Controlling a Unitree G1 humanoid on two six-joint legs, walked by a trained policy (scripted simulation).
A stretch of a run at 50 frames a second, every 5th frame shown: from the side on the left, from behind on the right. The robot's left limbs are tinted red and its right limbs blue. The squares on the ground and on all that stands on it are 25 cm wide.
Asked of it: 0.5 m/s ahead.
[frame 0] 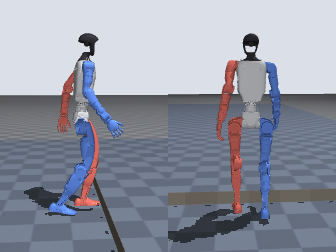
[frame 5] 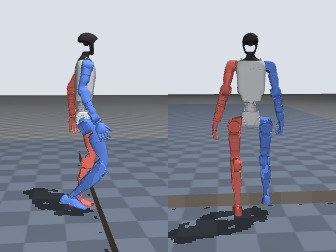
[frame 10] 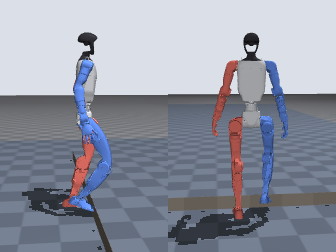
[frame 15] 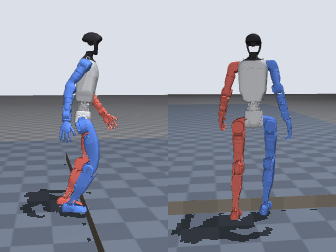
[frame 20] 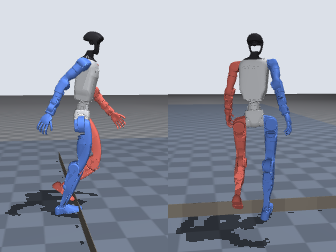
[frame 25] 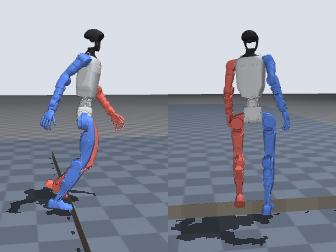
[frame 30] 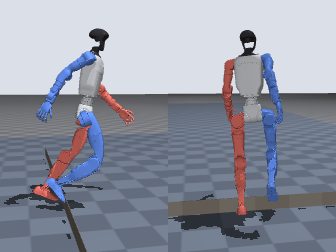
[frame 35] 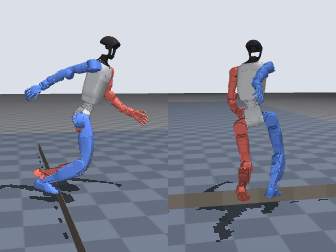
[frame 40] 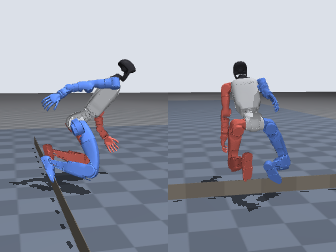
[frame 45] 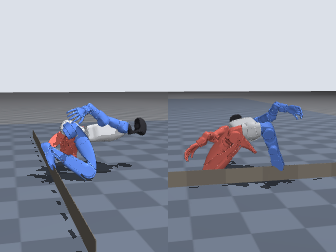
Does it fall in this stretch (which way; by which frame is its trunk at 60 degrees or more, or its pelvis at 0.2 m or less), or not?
yes: goes over forward; its trunk at 60 degrees or more by frame 45
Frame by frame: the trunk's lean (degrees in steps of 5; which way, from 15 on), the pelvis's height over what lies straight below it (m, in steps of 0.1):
0: 5, 0.8
5: 5, 0.8
10: 0, 0.8
15: 5, 0.8
20: 10, 0.8
25: 5, 0.8
30: 10, 0.8
35: 20 forward, 0.6
40: 40 forward, 0.5
45: 85 forward, 0.3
